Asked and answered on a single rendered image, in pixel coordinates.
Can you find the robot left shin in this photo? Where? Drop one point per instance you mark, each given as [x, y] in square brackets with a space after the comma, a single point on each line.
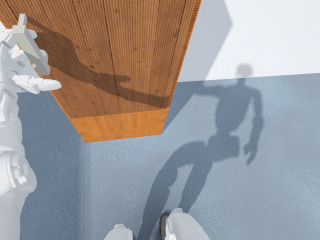
[119, 226]

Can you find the left robot forearm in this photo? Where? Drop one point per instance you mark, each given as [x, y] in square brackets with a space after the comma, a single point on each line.
[10, 124]

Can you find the robot left thigh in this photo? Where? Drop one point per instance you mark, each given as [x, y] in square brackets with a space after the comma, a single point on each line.
[120, 234]

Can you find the handle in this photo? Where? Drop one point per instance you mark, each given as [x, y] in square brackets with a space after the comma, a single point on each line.
[23, 37]

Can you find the left robot hand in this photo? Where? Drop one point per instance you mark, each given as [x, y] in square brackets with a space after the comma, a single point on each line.
[16, 62]

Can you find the cupboard door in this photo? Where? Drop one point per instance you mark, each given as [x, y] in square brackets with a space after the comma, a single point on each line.
[110, 56]

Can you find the robot left upper arm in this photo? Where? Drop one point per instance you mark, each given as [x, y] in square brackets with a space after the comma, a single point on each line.
[17, 180]

